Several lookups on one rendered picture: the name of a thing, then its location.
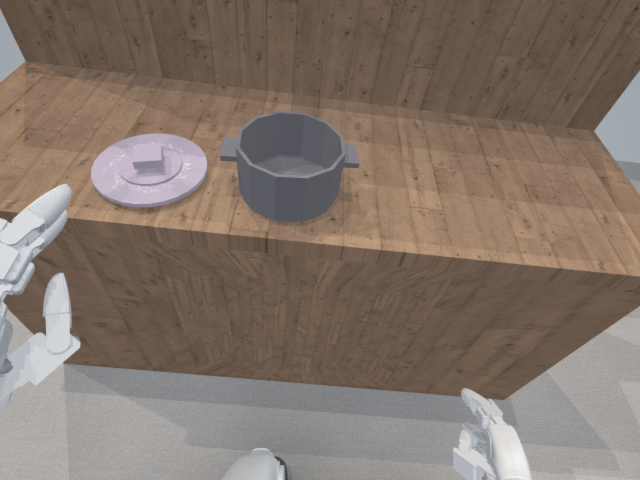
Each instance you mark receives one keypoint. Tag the robot left shin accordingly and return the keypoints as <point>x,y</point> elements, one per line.
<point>262,451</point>

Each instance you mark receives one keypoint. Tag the lid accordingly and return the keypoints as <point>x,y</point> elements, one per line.
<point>184,169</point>

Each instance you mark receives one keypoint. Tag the robot left thigh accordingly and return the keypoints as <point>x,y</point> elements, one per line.
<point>256,467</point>

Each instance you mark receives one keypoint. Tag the pot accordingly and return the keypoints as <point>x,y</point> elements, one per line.
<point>289,164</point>

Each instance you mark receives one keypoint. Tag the left robot hand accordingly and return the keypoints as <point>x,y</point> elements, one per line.
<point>20,241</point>

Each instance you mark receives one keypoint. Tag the knob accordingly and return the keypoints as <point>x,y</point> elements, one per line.
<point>147,156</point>

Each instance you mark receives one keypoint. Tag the right robot hand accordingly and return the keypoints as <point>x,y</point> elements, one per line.
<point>499,454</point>

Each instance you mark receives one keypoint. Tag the table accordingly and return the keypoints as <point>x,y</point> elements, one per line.
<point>486,235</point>

